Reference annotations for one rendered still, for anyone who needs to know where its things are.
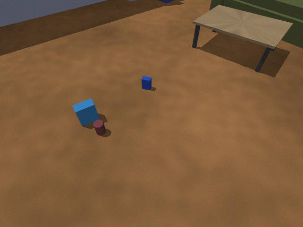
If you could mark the coffee table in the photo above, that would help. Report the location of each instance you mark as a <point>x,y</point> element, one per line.
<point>248,26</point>

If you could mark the sofa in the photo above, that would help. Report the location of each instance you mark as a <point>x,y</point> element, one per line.
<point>285,10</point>

